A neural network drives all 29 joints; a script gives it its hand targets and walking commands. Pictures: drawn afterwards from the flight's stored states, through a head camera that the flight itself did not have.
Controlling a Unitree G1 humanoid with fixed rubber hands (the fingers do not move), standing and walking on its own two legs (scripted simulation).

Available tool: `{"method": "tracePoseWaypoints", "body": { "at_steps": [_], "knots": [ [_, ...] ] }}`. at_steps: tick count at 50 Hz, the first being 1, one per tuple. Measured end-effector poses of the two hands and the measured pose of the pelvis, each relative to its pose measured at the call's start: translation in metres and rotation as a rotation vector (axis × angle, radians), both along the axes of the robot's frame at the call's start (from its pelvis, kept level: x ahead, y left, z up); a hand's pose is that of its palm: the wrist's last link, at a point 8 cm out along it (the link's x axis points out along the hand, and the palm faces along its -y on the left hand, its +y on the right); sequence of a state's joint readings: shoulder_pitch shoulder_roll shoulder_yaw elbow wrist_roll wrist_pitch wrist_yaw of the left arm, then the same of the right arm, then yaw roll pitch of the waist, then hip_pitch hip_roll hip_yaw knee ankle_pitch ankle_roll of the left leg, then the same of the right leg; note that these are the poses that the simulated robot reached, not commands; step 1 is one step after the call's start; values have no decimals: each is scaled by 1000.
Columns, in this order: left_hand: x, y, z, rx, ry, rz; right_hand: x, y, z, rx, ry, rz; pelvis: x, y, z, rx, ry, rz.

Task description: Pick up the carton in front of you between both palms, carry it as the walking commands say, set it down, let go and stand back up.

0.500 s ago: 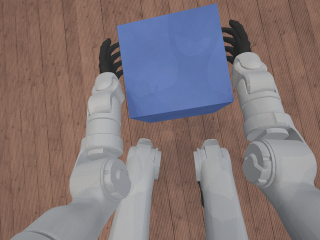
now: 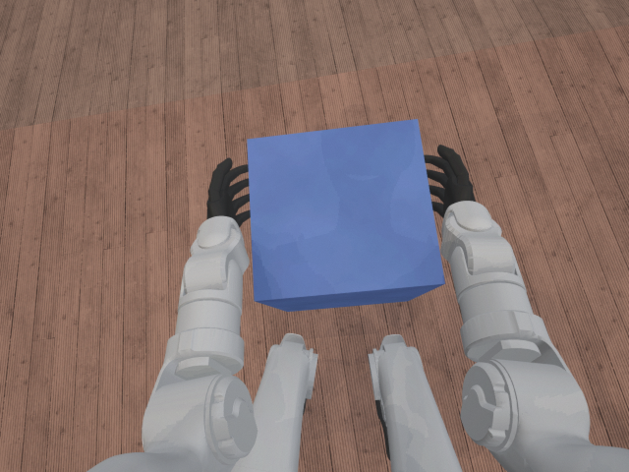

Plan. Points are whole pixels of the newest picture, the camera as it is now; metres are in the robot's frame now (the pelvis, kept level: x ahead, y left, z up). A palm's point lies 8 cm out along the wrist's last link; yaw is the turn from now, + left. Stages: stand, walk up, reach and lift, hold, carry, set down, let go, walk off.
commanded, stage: reach and lift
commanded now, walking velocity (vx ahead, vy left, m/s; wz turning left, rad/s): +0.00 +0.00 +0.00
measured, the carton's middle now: (340, 233) +0.42 +0.00 -0.12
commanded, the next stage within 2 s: hold in 1.88 s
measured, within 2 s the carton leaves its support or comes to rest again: neither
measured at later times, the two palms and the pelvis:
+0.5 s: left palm (170, 191) +0.38 +0.15 +0.11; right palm (518, 184) +0.39 -0.15 +0.11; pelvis +0.05 +0.00 +0.14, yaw -1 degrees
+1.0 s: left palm (84, 149) +0.36 +0.15 +0.22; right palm (620, 154) +0.35 -0.15 +0.22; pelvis +0.07 +0.01 +0.20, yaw -1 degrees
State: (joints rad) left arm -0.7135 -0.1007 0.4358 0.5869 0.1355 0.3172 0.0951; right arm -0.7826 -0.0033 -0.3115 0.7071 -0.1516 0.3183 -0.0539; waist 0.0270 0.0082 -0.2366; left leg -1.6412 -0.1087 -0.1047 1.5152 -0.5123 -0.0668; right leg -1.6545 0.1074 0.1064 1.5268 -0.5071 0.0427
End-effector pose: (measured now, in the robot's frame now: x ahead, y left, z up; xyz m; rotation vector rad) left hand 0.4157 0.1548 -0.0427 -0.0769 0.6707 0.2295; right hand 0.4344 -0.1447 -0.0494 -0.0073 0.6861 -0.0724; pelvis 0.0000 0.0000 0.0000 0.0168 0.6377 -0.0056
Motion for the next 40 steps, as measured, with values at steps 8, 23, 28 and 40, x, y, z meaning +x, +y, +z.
{"method": "tracePoseWaypoints", "body": {
  "at_steps": [8,23,28,40],
  "knots": [
    [-11,0,54,-3,6,-13,-15,0,55,5,6,-20,17,1,49,-6,-84,1],
    [-30,-1,146,3,1,-48,-44,-2,146,4,1,-52,50,4,132,-13,-268,-2],
    [-36,-1,175,4,0,-59,-52,-2,177,2,0,-61,61,5,155,-16,-347,-2],
    [-48,1,245,27,-20,-100,-71,0,248,-11,-21,-77,76,6,194,-20,-565,-1]
  ]
}}
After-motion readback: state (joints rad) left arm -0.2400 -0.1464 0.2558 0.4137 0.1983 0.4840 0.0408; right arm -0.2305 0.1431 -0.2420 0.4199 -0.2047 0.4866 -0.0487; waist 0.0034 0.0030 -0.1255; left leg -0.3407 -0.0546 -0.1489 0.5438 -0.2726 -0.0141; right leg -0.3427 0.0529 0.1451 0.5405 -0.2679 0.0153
